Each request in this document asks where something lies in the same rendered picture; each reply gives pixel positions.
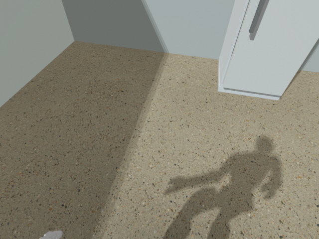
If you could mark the fridge door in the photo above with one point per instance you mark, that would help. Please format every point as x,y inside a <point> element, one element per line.
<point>266,60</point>

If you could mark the handle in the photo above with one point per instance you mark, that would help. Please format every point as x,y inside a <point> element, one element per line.
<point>256,16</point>

